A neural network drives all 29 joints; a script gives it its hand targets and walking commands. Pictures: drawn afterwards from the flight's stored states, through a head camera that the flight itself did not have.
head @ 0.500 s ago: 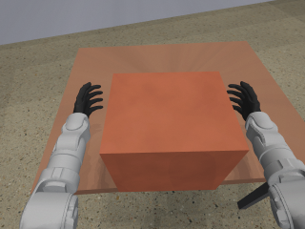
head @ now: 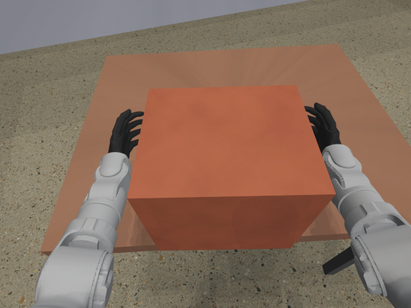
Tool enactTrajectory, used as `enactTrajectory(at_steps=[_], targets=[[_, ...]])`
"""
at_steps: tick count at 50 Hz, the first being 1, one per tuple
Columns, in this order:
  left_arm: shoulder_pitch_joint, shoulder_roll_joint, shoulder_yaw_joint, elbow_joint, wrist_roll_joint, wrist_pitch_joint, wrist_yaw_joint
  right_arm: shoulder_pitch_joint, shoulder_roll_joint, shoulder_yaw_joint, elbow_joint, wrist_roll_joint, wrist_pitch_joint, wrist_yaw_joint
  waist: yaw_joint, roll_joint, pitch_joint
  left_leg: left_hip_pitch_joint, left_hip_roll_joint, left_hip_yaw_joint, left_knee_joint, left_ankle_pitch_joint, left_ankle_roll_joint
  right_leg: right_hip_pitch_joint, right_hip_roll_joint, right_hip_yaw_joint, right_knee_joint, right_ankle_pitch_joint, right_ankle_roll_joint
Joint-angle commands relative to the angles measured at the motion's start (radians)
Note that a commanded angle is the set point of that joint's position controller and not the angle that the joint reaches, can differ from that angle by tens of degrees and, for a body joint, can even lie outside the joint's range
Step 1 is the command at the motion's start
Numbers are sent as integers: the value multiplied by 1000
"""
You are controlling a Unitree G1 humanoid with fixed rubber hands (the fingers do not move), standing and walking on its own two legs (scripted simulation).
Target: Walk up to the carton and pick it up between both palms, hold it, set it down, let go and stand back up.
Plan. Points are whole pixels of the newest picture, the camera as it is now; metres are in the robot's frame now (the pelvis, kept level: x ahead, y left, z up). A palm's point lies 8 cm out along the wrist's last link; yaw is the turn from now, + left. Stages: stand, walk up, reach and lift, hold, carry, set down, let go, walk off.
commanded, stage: reach and lift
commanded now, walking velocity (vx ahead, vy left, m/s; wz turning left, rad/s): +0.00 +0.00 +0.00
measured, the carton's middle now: (223, 172) +0.39 +0.01 +0.03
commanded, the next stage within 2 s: none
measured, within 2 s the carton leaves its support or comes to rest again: leaves its support in 1.52 s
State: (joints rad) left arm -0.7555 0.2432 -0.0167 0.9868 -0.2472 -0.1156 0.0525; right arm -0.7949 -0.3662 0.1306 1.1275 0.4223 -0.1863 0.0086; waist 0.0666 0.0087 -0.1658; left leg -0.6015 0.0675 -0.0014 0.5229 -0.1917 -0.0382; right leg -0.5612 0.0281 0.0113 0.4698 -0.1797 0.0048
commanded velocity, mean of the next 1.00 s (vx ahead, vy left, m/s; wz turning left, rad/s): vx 0.00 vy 0.00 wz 0.00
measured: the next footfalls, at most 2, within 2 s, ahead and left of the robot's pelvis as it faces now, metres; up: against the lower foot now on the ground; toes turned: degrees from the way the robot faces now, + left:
none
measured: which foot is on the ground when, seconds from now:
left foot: down 0.00-1.00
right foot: down 0.00-1.00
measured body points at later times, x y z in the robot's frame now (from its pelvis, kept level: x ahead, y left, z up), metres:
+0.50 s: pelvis +0.00 +0.00 +0.00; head +0.05 +0.01 +0.44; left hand +0.42 +0.20 +0.07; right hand +0.44 -0.18 +0.07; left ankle +0.02 +0.14 -0.73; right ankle +0.02 -0.12 -0.73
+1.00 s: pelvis +0.00 +0.00 +0.00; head +0.05 +0.01 +0.45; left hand +0.43 +0.20 +0.07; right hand +0.44 -0.18 +0.07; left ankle +0.02 +0.14 -0.73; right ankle +0.02 -0.12 -0.73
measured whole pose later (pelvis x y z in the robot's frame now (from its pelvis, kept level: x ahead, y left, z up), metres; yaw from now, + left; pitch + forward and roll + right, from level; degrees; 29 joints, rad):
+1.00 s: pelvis +0.00 +0.00 +0.00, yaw +0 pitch +16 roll -1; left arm -0.80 0.18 0.05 1.17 -0.18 -0.28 0.10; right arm -0.82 -0.27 0.02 1.19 0.27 -0.20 -0.02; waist 0.05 0.01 -0.19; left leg -0.60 0.06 0.00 0.52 -0.19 -0.03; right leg -0.56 0.02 0.01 0.46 -0.18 0.01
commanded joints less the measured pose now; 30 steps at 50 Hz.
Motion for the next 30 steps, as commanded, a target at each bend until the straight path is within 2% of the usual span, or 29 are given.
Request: enactTrajectory(at_steps=[1,2,4,6,7,9,10,11,12,13,14,16,17,18,19,21,22,23,24,26,28,29,30], targets=[[-429,99,54,-72,28,-66,-3,-456,-101,-63,-142,-76,-34,-22,-20,-72,-585,328,-63,56,-6,261,-3,204,5,-35,-48,225,45],[-443,100,57,-77,23,-80,-2,-449,-77,-61,-172,-86,-40,-33,-23,-97,-587,305,-69,61,0,254,-1,233,8,-38,-41,220,48],[-430,99,101,-69,52,-101,11,-445,-64,-88,-181,-105,-53,-46,-20,-83,-650,312,-66,63,-11,262,-1,256,5,-27,-36,257,44],[-463,82,92,-58,58,-112,24,-461,-54,-92,-140,-126,-51,-62,-23,-67,-673,345,-65,67,-13,305,-14,240,11,-35,-43,284,40],[-497,84,94,-78,64,-122,27,-479,-38,-99,-149,-132,-55,-66,-26,-40,-719,356,-63,76,5,320,-21,246,12,-35,-38,310,41],[-452,69,101,-37,86,-124,29,-462,-25,-88,-110,-118,-47,-65,-10,-23,-679,343,-64,76,-8,324,-24,254,14,-35,-41,302,35],[-450,62,65,-51,70,-130,30,-461,-33,-82,-109,-103,-51,-66,-24,1,-679,381,-61,72,-10,322,-30,232,17,-43,-47,272,34],[-464,48,57,-38,58,-131,31,-479,-20,-72,-119,-93,-51,-63,-10,-3,-670,378,-57,70,2,341,-33,215,20,-52,-40,268,27],[-465,36,51,-33,52,-131,33,-491,-30,-78,-119,-89,-53,-61,-15,4,-681,382,-54,68,-1,337,-34,192,21,-51,-44,246,21],[-453,55,53,-23,52,-136,36,-477,-36,-78,-127,-93,-57,-64,-24,-6,-673,379,-54,63,1,331,-33,205,19,-45,-49,246,25],[-448,51,75,-6,49,-128,37,-489,-46,-79,-114,-92,-53,-65,-16,-32,-666,357,-59,68,6,337,-27,215,19,-36,-44,274,28],[-465,60,72,-5,54,-134,38,-499,-38,-65,-133,-81,-51,-64,2,-20,-667,346,-55,70,0,312,-26,207,17,-40,-42,242,30],[-481,44,46,2,30,-140,39,-508,-30,-52,-136,-80,-50,-62,-2,-33,-672,353,-53,68,5,324,-25,203,16,-40,-36,243,31],[-465,33,55,-12,39,-141,41,-487,-17,-54,-120,-88,-50,-60,-5,-14,-660,361,-55,66,10,331,-32,209,12,-35,-38,247,27],[-450,42,59,22,45,-142,40,-473,-13,-40,-82,-72,-42,-59,3,-22,-651,348,-55,63,2,322,-26,208,15,-35,-50,226,22],[-493,27,34,-29,24,-148,48,-506,-27,-68,-109,-75,-45,-57,-15,10,-680,389,-47,60,4,311,-37,154,16,-48,-50,178,14],[-501,21,23,-38,21,-148,53,-507,-22,-64,-114,-75,-51,-59,-19,8,-701,408,-48,59,13,337,-39,142,20,-54,-47,203,12],[-514,26,24,7,19,-144,51,-516,-28,-83,-81,-79,-42,-55,-27,10,-650,385,-48,57,8,303,-35,127,19,-50,-51,174,12],[-486,18,21,51,17,-134,47,-512,-26,-71,-76,-81,-31,-52,-21,-22,-607,360,-48,60,-1,270,-25,128,20,-48,-57,137,15],[-485,8,33,36,5,-154,40,-495,18,-38,-100,-88,-28,-56,-15,-51,-619,340,-53,62,13,297,-25,168,12,-44,-39,192,23],[-505,15,32,-14,4,-171,46,-500,16,-59,-148,-92,-46,-52,-17,-44,-705,349,-52,61,17,313,-31,180,16,-46,-30,221,27],[-489,-16,8,-2,22,-167,47,-479,27,-50,-94,-83,-50,-49,-19,-4,-672,368,-53,54,22,338,-39,174,15,-44,-32,233,21],[-479,-9,16,-6,25,-159,46,-502,-4,-65,-116,-85,-50,-49,-11,11,-681,376,-52,58,18,352,-44,161,19,-48,-33,237,16]])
